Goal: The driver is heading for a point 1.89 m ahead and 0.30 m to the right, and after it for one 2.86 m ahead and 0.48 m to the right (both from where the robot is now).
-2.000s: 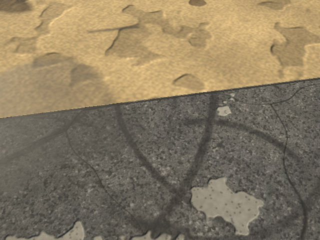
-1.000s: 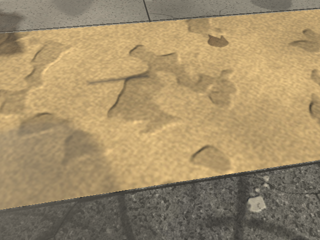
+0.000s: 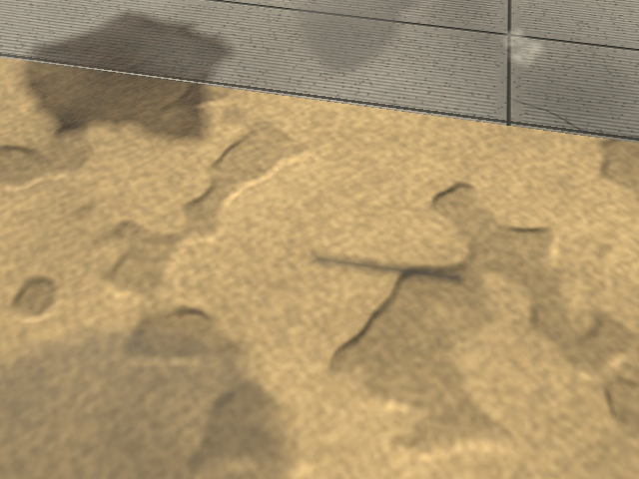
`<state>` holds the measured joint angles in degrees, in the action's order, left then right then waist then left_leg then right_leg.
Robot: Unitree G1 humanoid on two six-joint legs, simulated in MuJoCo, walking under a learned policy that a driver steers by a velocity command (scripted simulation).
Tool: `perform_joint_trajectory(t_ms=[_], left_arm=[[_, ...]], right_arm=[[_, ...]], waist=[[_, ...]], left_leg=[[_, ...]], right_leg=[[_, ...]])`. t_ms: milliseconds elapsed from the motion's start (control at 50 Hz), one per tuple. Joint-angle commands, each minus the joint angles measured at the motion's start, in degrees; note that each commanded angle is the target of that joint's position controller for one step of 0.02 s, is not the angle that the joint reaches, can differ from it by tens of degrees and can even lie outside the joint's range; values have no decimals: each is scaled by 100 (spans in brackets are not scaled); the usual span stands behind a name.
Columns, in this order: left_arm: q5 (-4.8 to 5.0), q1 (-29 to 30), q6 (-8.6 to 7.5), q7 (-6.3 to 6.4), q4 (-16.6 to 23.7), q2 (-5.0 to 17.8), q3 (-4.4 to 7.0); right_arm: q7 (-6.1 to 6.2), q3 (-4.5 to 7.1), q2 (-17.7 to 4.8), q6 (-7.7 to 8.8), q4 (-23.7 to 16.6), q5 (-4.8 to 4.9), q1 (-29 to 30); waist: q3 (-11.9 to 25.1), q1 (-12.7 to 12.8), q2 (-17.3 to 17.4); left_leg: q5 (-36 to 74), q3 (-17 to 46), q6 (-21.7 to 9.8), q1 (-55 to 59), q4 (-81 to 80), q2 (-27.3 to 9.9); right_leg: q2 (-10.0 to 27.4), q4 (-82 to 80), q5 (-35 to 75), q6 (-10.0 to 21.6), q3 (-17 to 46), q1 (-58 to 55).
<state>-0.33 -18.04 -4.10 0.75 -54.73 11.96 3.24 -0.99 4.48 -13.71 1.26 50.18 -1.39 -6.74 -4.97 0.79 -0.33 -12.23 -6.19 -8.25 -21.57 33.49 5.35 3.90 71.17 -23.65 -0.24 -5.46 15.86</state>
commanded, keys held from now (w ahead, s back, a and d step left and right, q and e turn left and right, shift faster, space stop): q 0.10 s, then e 0.76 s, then no key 0.14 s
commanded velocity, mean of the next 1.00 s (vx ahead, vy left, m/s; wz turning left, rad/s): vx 0.09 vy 0.00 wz -0.19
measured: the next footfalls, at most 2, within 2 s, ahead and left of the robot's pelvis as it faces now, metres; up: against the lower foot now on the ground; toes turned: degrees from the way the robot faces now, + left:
right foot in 0.46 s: +0.24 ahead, -0.10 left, +0.00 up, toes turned -1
left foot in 0.92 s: +0.21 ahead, +0.10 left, +0.00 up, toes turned -20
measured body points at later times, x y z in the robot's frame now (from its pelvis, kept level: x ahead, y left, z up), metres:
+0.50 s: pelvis +0.15 -0.02 +0.01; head +0.18 -0.03 +0.46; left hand +0.23 +0.24 -0.12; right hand +0.23 -0.28 -0.14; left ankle +0.07 +0.04 -0.69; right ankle +0.20 -0.10 -0.72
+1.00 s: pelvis +0.15 +0.02 +0.02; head +0.18 +0.04 +0.47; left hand +0.34 +0.26 -0.11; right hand +0.17 -0.28 -0.09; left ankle +0.18 +0.11 -0.72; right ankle +0.16 -0.09 -0.69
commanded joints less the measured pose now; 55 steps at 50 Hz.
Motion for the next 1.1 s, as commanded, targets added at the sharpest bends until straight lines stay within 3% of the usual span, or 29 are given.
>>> perform_joint_trajectory(t_ms=[20, 40, 60, 100, 140, 220, 300, 400, 420, 440, 460, 480, 500, 540, 560, 580, 620, 680, 740, 800, 860, 900, 920, 940, 960, 980, 1000, 1040, 1100], left_arm=[[-53, 76, -95, 37, 593, 616, 114], [-172, -53, 33, 40, 571, 598, 114], [-211, -88, 151, 31, 601, 571, 118], [-188, -32, 293, 11, 694, 498, 93], [-152, 20, 345, -7, 698, 480, 68], [-107, 498, 372, -42, 765, 470, -6], [-24, 757, 369, -26, 734, 478, -68], [-82, 504, 319, 3, 715, 665, 2], [-82, 290, 300, 15, 658, 644, 14], [-94, -38, 259, 30, 591, 647, 28], [-124, -501, 215, 63, 541, 1034, 136], [-66, -474, 260, 56, 590, 1568, 279], [93, -573, 290, -11, 521, 1292, 201], [6, 152, 405, -5, 710, 1045, 192], [3, 380, 457, 22, 793, 918, 156], [-6, 469, 479, 36, 834, 874, 148], [-29, 339, 486, 10, 832, 1003, 196], [-44, 153, 512, -1, 839, 1219, 287], [-74, 203, 582, -21, 927, 1272, 331], [-101, 349, 634, -60, 1014, 1317, 374], [-93, 578, 682, -109, 1084, 1322, 398], [-14, 816, 716, -98, 1139, 1229, 370], [18, 673, 703, -77, 1179, 965, 294], [75, 581, 662, -51, 1301, 718, 236], [-134, 601, 638, -10, 1197, 1140, 327], [-123, 475, 631, -29, 1101, 1165, 349], [-110, 327, 648, -56, 981, 1107, 341], [-131, 197, 695, -99, 874, 1023, 303], [-69, 558, 728, -93, 902, 864, 190]], right_arm=[[130, 187, -762, 57, -65, 137, -662], [137, 135, -640, 91, -109, 157, -545], [127, 112, -636, 132, -117, 167, -583], [123, 151, -856, 167, -107, 140, -755], [135, 116, -831, 161, -98, 99, -911], [185, -54, -540, 140, 32, 69, -1118], [274, -141, -553, 140, 173, -23, -1141], [418, -60, -821, 5, 223, 34, -1022], [443, -40, -863, -19, 205, 56, -961], [463, -11, -929, -33, 170, 78, -862], [475, 2, -948, -2, -28, 93, -715], [405, -60, -536, -40, -250, 149, -817], [369, -125, -379, -145, -170, -31, -949], [339, -79, -511, -202, -177, -13, -633], [328, -46, -615, -220, -249, -16, -482], [303, -51, -609, -252, -286, -38, -501], [272, -91, -476, -309, -305, -11, -559], [307, -123, -446, -356, -425, 49, -364], [332, -126, -522, -363, -563, 73, -155], [348, -141, -553, -301, -648, 107, -160], [380, -152, -582, -204, -652, 159, -511], [421, -150, -579, -129, -507, 142, -1098], [468, -76, -940, -98, -546, 54, -1039], [456, 30, -1529, -108, -765, -41, -671], [400, 31, -1444, -122, -782, -113, -488], [362, -83, -1038, -104, -845, -68, -276], [333, -144, -804, -87, -866, -14, -16], [335, -177, -742, -48, -893, 17, -23], [326, -195, -745, -13, -678, 34, -594]], waist=[[512, -60, -278], [560, 60, -170], [637, 121, -105], [751, 150, 35], [858, 106, 173], [789, -108, 422], [659, -256, 448], [473, -157, 441], [519, -43, 380], [635, 189, 208], [990, 376, -266], [1093, 175, -1397], [1440, 67, -837], [532, -79, -148], [398, -147, -156], [488, -192, -348], [747, -159, -419], [878, -7, -549], [847, 98, -711], [833, 117, -771], [848, -9, -848], [842, -311, -733], [720, -172, -18], [595, -37, 1274], [453, -45, 951], [398, 155, 603], [292, 313, 474], [425, 274, 851], [565, -32, 801]], left_leg=[[4054, 2130, -1033, 1797, -1532, -1833], [4307, 1881, -904, 1499, -1544, -1629], [4612, 1778, -845, 1415, -1520, -1514], [5135, 1627, -778, 1351, -1446, -1338], [5395, 1395, -588, 1472, -1451, -1283], [5129, 1061, -69, 1722, -1609, -1203], [5047, 804, 33, 2024, -1627, -1392], [5436, 883, -188, 2445, -717, -1757], [5484, 859, -151, 2437, -326, -1721], [5273, 711, -4, 2205, 288, -1565], [3866, 444, 250, 1433, 1493, -1097], [-1245, 42, 629, -281, 3195, 263], [-2460, 890, 656, -257, 3687, 12], [-1809, 1001, 772, -673, 3751, -306], [-1530, 968, 824, -732, 3424, -398], [-1331, 907, 896, -635, 3189, -412], [-1208, 810, 1023, -535, 2724, -329], [-1256, 820, 1123, -539, 2052, -329], [-1184, 884, 1114, -442, 1590, -326], [-1194, 910, 1045, -145, 1115, -252], [-1205, 924, 875, 447, 258, -120], [-479, 847, 695, 1343, -1225, -163], [-870, 1725, 496, 1587, -2064, -951], [-1106, 3535, -67, 1619, -2590, -2436], [-288, 3592, -520, 778, -2364, -2724], [291, 3172, -551, 512, -2213, -2427], [688, 2541, -374, 457, -2071, -2017], [1644, 1914, -215, 935, -1833, -1598], [2601, 1739, -299, 1703, -1545, -1604]], right_leg=[[233, 209, 274, -44, 668, 1888], [232, -24, 314, -104, 663, 1559], [193, -216, 312, -163, 652, 1438], [106, -555, 517, -261, 574, 1479], [70, -929, 888, -261, 463, 1568], [89, -1971, 1621, -99, 400, 1482], [-83, -2873, 1761, 101, 418, 1100], [-412, -3480, 584, 450, 285, 872], [-478, -3828, 642, 554, 268, 629], [-428, -4398, 1517, 694, 419, 97], [249, -4517, 3966, 1057, 1415, -810], [1685, -4729, 7043, 2224, 3284, -1548], [1881, -4953, 6654, 2434, 3512, -1298], [1186, -5204, 4564, 2057, 2704, -490], [870, -5327, 3826, 1789, 2490, -322], [620, -5364, 3600, 1639, 2311, -285], [428, -5333, 3450, 1508, 2217, -427], [413, -5389, 2660, 1442, 2497, -572], [380, -5514, 1651, 1369, 2839, -452], [344, -5515, 1429, 1284, 3128, -326], [285, -5421, 1624, 1112, 3425, -182], [20, -5164, 1181, 726, 3246, 220], [-435, -4557, 272, 393, 2811, 676], [-1448, -3331, -429, 123, 1557, 1559], [-1234, -2114, -793, 69, 1392, 1324], [-1140, -1561, -545, 92, 1542, 1032], [-1101, -1227, -196, 69, 1500, 952], [-1127, -930, 24, -36, 1367, 1071], [-1003, -1650, -75, -220, 1270, 1118]])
